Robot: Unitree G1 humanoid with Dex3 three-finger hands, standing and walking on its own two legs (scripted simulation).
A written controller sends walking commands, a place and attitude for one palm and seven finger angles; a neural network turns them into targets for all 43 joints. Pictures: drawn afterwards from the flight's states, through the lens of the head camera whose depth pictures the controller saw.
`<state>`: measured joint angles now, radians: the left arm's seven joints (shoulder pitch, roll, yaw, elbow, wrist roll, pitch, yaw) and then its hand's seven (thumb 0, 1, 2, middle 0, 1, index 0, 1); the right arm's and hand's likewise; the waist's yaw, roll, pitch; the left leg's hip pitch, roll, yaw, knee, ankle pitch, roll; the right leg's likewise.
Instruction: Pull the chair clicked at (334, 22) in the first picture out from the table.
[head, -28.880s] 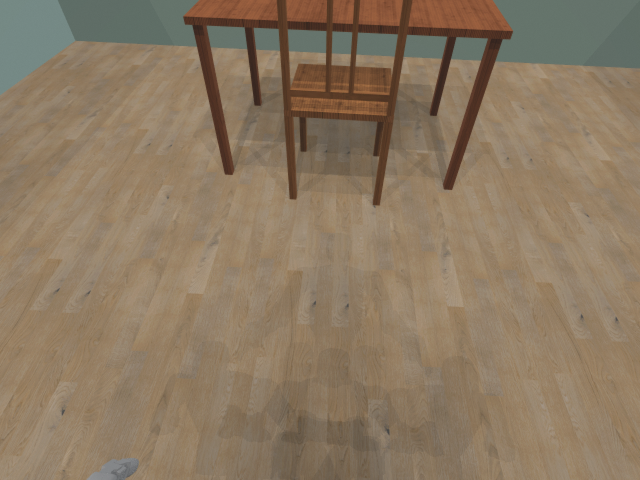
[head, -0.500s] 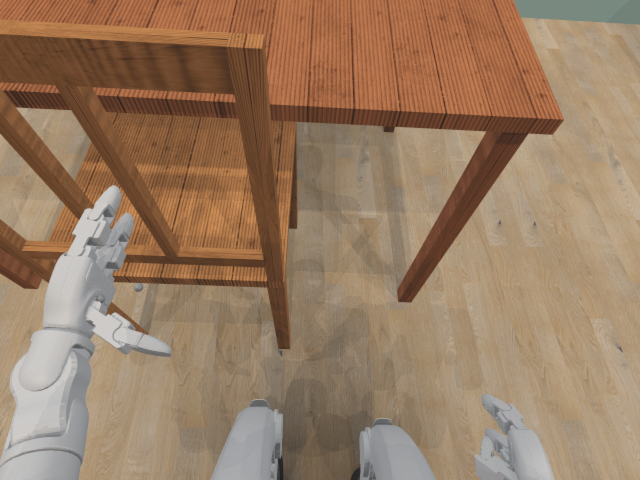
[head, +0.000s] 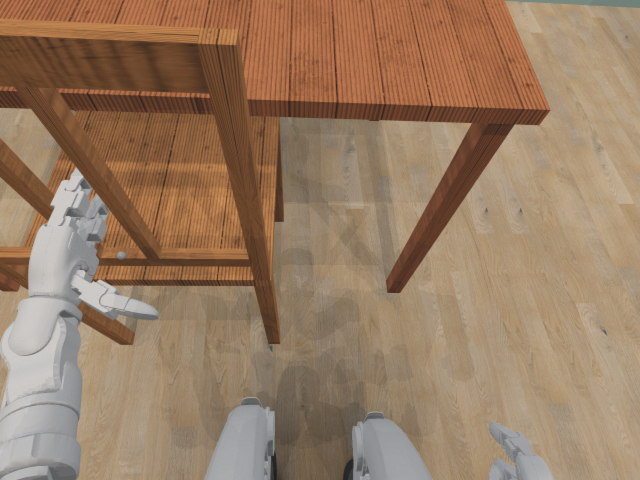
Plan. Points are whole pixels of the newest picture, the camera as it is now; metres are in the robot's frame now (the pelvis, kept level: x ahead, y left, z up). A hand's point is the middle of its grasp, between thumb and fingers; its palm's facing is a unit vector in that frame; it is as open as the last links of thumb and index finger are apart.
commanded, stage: push the fingers through the gap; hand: left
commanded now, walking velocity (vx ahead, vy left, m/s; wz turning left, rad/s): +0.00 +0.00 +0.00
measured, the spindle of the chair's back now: (34, 191) +0.43 +0.35 +0.06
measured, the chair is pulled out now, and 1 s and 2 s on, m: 0.00 0.00 0.00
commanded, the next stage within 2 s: hook a spindle and tug to test in 0.70 s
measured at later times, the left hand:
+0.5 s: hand (131, 227) +0.41 +0.25 +0.02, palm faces -0.01 -1.00 -0.04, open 16.9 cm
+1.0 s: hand (125, 237) +0.39 +0.25 +0.02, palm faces +0.02 -1.00 -0.03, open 16.5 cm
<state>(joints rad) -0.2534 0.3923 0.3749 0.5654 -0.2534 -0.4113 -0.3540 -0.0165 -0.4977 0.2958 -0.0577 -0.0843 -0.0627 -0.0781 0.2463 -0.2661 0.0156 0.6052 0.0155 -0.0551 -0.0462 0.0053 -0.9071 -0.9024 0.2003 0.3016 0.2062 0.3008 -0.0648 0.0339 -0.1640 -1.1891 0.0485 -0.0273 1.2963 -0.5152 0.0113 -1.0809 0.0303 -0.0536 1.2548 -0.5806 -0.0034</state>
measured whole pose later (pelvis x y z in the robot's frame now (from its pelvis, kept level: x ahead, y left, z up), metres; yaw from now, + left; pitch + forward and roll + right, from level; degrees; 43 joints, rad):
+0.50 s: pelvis +0.00 +0.01 -0.01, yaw -1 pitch +25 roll -5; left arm -0.46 0.45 0.40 0.76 -0.21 -0.39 -0.38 -0.02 -0.50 0.30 -0.06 -0.08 -0.06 -0.08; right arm 0.26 -0.27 0.02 0.61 0.01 -0.01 -0.03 0.00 -0.91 -0.90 0.20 0.30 0.21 0.30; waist -0.09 0.03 -0.16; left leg -1.25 0.05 -0.02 1.33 -0.52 0.03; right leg -1.14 0.03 -0.05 1.27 -0.57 0.01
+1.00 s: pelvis +0.00 +0.01 +0.00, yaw +0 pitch +24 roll -5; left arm -0.40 0.41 0.38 0.72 -0.21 -0.43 -0.36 -0.02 -0.50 0.30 -0.11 -0.25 -0.12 -0.25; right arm 0.24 -0.26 0.02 0.60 0.01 0.00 -0.03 0.00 -0.91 -0.90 0.20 0.30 0.21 0.30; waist -0.08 0.03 -0.16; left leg -1.21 0.04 -0.03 1.30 -0.51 0.03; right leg -1.09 0.03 -0.05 1.24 -0.57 0.01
